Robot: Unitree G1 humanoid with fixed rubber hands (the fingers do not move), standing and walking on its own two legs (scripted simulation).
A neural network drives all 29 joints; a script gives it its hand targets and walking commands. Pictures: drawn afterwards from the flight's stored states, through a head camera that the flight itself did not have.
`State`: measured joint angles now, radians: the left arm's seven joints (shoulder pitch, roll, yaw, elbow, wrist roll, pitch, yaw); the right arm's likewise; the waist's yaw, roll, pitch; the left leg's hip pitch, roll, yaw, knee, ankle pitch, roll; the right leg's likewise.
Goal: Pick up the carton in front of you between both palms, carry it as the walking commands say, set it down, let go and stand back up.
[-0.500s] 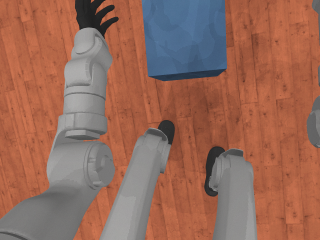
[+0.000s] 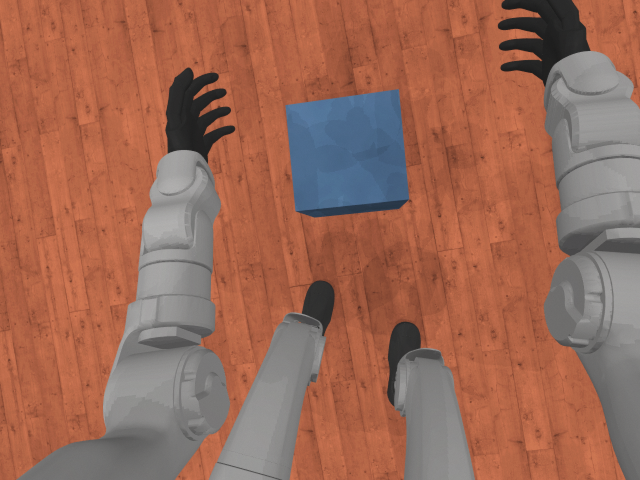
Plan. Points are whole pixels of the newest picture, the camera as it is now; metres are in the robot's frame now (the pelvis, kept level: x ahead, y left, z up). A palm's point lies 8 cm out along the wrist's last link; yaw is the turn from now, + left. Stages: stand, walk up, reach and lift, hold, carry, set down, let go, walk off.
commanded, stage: let go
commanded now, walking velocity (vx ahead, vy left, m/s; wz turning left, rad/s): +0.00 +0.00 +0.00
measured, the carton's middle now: (349, 164) +0.51 +0.11 -0.53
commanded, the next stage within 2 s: stand in 1.36 s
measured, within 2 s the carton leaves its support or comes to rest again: neither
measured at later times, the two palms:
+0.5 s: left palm (69, 303) +0.27 +0.27 +0.01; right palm (636, 277) +0.38 -0.16 -0.01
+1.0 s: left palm (70, 346) +0.25 +0.23 +0.05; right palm out of the picture +0.26 -0.23 +0.05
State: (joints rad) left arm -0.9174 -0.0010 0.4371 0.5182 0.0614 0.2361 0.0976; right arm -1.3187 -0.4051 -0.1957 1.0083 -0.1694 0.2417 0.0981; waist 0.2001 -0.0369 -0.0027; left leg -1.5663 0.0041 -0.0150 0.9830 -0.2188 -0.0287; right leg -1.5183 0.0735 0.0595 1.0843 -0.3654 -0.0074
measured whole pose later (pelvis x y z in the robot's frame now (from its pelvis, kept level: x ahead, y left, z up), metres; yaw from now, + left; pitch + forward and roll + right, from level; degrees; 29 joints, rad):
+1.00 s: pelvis +0.10 +0.00 +0.12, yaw +1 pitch +2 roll +1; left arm 0.22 0.22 0.03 0.44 -0.01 0.07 -0.07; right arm 0.22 -0.21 -0.05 0.46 0.00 0.06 0.04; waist 0.01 -0.02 0.03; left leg -0.23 -0.01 -0.04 0.41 -0.21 -0.02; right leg -0.14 0.03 0.06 0.44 -0.32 -0.03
